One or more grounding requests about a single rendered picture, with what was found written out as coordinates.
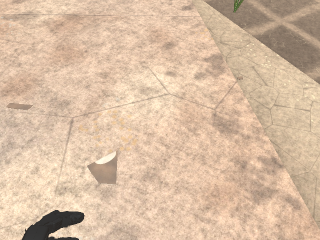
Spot left robot hand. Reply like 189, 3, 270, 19
22, 210, 85, 240

